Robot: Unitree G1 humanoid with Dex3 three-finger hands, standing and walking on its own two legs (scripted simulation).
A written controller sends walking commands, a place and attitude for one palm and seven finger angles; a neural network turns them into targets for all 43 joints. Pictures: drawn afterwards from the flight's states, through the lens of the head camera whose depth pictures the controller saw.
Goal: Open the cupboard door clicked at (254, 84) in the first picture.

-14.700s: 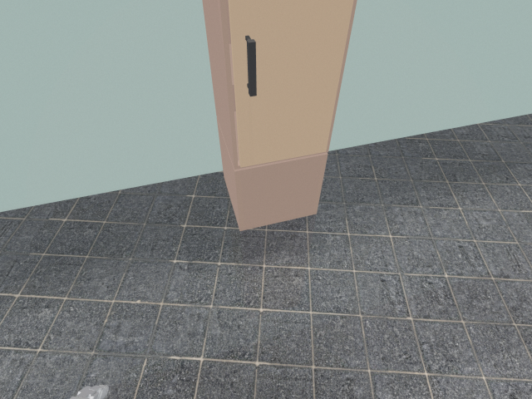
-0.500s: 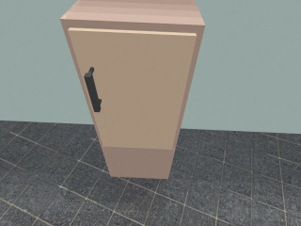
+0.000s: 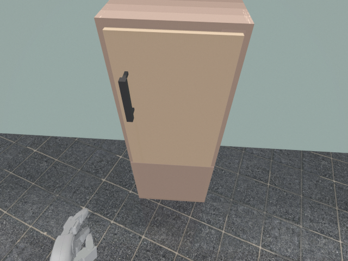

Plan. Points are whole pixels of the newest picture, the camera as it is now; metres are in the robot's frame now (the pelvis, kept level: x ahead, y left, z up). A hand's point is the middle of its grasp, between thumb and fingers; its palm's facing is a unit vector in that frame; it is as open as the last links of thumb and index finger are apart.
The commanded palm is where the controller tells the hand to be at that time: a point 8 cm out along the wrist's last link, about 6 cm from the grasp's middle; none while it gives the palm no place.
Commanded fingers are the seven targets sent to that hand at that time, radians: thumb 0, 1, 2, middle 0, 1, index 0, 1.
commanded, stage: raise the hand with hooked fingers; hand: left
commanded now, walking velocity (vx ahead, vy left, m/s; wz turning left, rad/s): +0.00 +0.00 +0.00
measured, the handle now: (128, 97) +0.56 +0.17 +0.06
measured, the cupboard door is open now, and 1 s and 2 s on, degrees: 0 0 0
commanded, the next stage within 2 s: move the hooked fingers beside the handle in 1.94 s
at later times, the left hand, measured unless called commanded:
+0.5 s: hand (91, 223) +0.20 +0.19 +0.01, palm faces +0.03 -0.99 -0.10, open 10.1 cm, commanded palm +0.18 +0.25 +0.00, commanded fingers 0.00 0.11 0.56 -0.26 -0.81 -0.26 -0.81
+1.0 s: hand (78, 194) +0.25 +0.23 +0.03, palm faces -0.03 -1.00 -0.06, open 13.0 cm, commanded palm +0.23 +0.29 +0.04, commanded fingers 0.00 -0.48 0.31 -0.30 -1.18 -0.30 -1.18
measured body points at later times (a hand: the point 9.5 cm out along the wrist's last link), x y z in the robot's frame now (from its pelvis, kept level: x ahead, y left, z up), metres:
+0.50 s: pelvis +0.00 -0.03 -0.07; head +0.05 -0.01 +0.38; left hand +0.19 +0.24 +0.01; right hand +0.22 -0.25 -0.13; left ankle +0.05 +0.05 -0.73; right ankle +0.00 -0.11 -0.73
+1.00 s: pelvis +0.02 -0.01 -0.04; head +0.05 +0.01 +0.41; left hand +0.25 +0.28 +0.04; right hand +0.18 -0.27 -0.10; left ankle +0.05 +0.05 -0.73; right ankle +0.00 -0.11 -0.73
